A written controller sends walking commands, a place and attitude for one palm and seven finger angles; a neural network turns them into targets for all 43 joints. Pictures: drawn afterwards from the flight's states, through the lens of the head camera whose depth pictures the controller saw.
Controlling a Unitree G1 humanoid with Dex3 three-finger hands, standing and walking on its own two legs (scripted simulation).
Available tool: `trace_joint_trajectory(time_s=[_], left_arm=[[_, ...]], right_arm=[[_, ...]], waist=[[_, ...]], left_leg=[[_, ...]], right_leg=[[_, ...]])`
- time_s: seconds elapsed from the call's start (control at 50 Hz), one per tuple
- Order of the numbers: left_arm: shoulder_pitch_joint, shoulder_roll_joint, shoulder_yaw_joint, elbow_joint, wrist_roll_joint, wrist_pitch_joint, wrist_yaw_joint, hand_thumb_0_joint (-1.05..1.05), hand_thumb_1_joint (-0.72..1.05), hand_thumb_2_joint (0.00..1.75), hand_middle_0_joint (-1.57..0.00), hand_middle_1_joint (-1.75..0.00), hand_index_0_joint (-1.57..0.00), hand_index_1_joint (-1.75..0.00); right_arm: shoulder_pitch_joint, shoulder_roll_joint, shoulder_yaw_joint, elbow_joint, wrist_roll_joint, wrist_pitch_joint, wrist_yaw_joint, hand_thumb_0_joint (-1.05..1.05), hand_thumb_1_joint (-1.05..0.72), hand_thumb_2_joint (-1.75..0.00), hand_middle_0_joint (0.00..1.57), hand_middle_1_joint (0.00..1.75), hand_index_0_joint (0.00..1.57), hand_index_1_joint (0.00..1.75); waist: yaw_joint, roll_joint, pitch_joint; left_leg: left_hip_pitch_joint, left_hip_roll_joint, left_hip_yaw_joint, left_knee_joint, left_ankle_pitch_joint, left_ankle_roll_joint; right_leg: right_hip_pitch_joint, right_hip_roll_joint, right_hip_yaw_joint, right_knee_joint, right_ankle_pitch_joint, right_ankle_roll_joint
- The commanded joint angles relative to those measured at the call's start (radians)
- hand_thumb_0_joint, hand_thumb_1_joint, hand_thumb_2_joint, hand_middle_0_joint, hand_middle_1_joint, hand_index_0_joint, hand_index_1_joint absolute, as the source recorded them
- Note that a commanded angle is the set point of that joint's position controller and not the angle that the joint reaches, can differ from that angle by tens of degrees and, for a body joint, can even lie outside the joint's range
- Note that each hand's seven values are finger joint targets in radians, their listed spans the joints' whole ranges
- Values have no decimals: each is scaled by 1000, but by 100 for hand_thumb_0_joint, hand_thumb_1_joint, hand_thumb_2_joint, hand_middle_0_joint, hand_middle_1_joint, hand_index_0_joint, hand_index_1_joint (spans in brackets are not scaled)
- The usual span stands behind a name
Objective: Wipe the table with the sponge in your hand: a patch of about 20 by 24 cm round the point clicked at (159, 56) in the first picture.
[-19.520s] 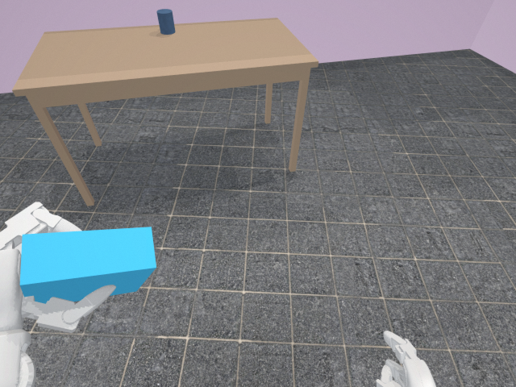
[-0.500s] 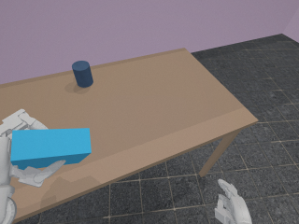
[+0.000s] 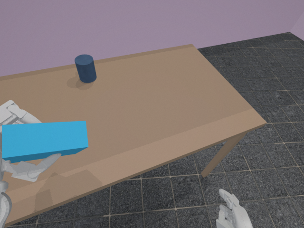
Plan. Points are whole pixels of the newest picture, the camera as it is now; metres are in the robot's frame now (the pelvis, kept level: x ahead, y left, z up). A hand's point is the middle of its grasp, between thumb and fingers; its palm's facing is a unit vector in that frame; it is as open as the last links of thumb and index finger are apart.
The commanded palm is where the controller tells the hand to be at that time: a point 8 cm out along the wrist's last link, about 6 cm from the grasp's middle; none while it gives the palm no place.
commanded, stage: come to a stop and stand still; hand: left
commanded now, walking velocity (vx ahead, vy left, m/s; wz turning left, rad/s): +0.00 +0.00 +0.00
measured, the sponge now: (58, 141) +0.24 +0.22 +0.14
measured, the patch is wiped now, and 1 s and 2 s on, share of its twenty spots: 0.00 0.00 0.00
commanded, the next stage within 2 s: look again from close up in 0.38 s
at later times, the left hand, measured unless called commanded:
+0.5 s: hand (30, 148) +0.21 +0.25 +0.16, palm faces +0.37 -0.86 -0.35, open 9.2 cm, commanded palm +0.15 +0.28 +0.17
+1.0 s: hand (11, 121) +0.24 +0.28 +0.20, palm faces +0.45 -0.79 -0.42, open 9.2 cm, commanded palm +0.16 +0.28 +0.17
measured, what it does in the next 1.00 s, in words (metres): stands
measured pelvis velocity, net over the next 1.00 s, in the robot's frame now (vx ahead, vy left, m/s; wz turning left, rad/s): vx -0.02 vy -0.01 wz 0.03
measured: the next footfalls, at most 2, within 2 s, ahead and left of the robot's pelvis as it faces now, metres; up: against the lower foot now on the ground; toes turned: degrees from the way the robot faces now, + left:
none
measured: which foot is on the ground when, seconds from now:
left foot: down 0.00-1.00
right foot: down 0.00-1.00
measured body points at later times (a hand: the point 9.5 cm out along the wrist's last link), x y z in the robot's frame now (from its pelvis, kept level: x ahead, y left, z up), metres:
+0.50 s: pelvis -0.01 +0.01 +0.00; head +0.02 +0.03 +0.45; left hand +0.19 +0.30 +0.18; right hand +0.17 -0.21 -0.07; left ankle +0.01 +0.06 -0.74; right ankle +0.00 -0.12 -0.74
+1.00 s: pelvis -0.02 -0.01 +0.00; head -0.01 +0.01 +0.45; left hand +0.21 +0.32 +0.22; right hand +0.17 -0.23 -0.08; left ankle +0.01 +0.06 -0.74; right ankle +0.00 -0.12 -0.74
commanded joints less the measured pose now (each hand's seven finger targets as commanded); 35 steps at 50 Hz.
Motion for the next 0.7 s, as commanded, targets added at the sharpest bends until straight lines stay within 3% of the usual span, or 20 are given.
trace_joint_trajectory(time_s=[0.0, 0.06, 0.08, 0.16, 0.18, 0.26, 0.28, 0.34, 0.36, 0.38, 0.46, 0.48, 0.56, 0.58, 0.66, 0.68], left_arm=[[-50, 147, 65, -239, -5, -63, 13, 0, 10, 130, -120, -160, -120, -160], [-27, 172, 101, -222, -6, -51, 18, 0, 10, 130, -120, -160, -120, -160], [-23, 139, 72, -204, -13, -52, 11, 0, 10, 130, -120, -160, -120, -160], [-48, 174, 98, -248, -9, -47, 13, 0, 10, 130, -120, -160, -120, -160], [-41, 151, 77, -228, -15, -47, 9, 0, 10, 130, -120, -160, -120, -160], [-51, 170, 89, -259, -8, -40, 15, 0, 10, 130, -120, -160, -120, -160], [-51, 138, 58, -246, -10, -42, 10, 0, 10, 130, -120, -160, -120, -160], [-48, 153, 69, -242, -8, -36, 13, 0, 10, 130, -120, -160, -120, -160], [-51, 160, 78, -247, -4, -32, 16, 0, 10, 130, -120, -160, -120, -160], [-45, 130, 47, -222, -9, -33, 12, 0, 10, 130, -120, -160, -120, -160], [-55, 165, 81, -235, -1, -28, 20, 0, 10, 130, -120, -160, -120, -160], [-44, 133, 53, -216, -6, -29, 15, 0, 10, 130, -120, -160, -120, -160], [-42, 175, 88, -249, -1, -30, 21, 0, 10, 130, -120, -160, -120, -160], [-29, 140, 60, -230, -7, -31, 15, 0, 10, 130, -120, -160, -120, -160], [-15, 173, 93, -238, -4, -28, 20, 0, 10, 130, -120, -160, -120, -160], [-18, 135, 57, -225, -8, -31, 14, 0, 10, 130, -120, -160, -120, -160]], right_arm=[[-87, -137, -61, -169, 6, -53, -10, 0, -90, -90, 20, 30, 20, 30], [-105, -132, -58, -172, 10, -38, -15, 0, -90, -90, 20, 30, 20, 30], [-93, -133, -53, -175, 5, -28, -15, 0, -90, -90, 20, 30, 20, 30], [-111, -128, -54, -192, 9, -22, -23, 0, -90, -90, 20, 30, 20, 30], [-102, -130, -49, -193, 3, -14, -24, 0, -90, -90, 20, 30, 20, 30], [-108, -132, -53, -197, 6, -22, -26, 0, -90, -90, 20, 30, 20, 30], [-98, -135, -51, -193, 1, -16, -24, 0, -90, -90, 20, 30, 20, 30], [-94, -136, -57, -196, 3, -18, -26, 0, -90, -90, 20, 30, 20, 30], [-107, -138, -56, -193, 7, -19, -26, 0, -90, -90, 20, 30, 20, 30], [-101, -136, -51, -191, 3, -13, -25, 0, -90, -90, 20, 30, 20, 30], [-109, -138, -57, -191, 8, -16, -28, 0, -90, -90, 20, 30, 20, 30], [-101, -135, -52, -189, 3, -11, -27, 0, -90, -90, 20, 30, 20, 30], [-117, -138, -57, -191, 8, -18, -30, 0, -90, -90, 20, 30, 20, 30], [-106, -136, -53, -187, 3, -13, -29, 0, -90, -90, 20, 30, 20, 30], [-113, -138, -60, -188, 9, -19, -30, 0, -90, -90, 20, 30, 20, 30], [-102, -141, -55, -185, 4, -14, -28, 0, -90, -90, 20, 30, 20, 30]], waist=[[-9, 127, -212], [-10, 121, -193], [-12, 108, -184], [-12, 145, -180], [-12, 136, -172], [-12, 145, -191], [-13, 131, -188], [-13, 113, -195], [-14, 134, -192], [-13, 126, -176], [-14, 120, -174], [-13, 101, -168], [-14, 126, -174], [-13, 119, -170], [-14, 109, -173], [-16, 118, -160]], left_leg=[[64, 139, -156, -92, 288, -87], [54, 135, -146, -98, 266, -93], [32, 138, -152, -113, 233, -91], [41, 141, -155, -137, 195, -100], [19, 146, -154, -146, 161, -90], [48, 140, -152, -140, 185, -101], [36, 142, -157, -147, 177, -99], [38, 141, -157, -137, 170, -95], [50, 137, -156, -145, 174, -105], [30, 141, -160, -160, 132, -101], [18, 135, -156, -160, 70, -91], [8, 135, -161, -167, 56, -87], [21, 131, -164, -163, 64, -90], [9, 132, -159, -166, 54, -83], [18, 128, -157, -154, 57, -81], [4, 127, -163, -164, 51, -82]], right_leg=[[94, -67, 88, -13, 196, -18], [84, -66, 91, -24, 201, -18], [84, -62, 79, -30, 170, -16], [80, -56, 83, -27, 149, -16], [86, -55, 75, -36, 132, -13], [93, -55, 81, -35, 160, -14], [96, -50, 74, -40, 146, -13], [106, -60, 85, -48, 160, -15], [96, -54, 83, -45, 155, -15], [91, -52, 76, -53, 124, -12], [99, -58, 91, -63, 116, -14], [99, -56, 83, -69, 105, -12], [96, -58, 92, -66, 114, -16], [99, -56, 83, -72, 105, -13], [96, -61, 96, -76, 117, -16], [91, -57, 87, -81, 100, -16]])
